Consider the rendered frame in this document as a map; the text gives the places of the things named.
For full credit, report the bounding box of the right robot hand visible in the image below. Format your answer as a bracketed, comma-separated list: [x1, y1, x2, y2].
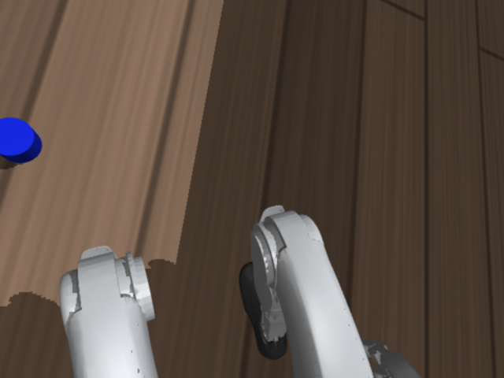
[361, 339, 421, 378]

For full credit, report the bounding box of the tin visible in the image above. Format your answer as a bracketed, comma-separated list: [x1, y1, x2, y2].
[0, 117, 42, 163]

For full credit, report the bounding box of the right robot foot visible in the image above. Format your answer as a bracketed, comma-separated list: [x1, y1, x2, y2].
[239, 262, 287, 360]

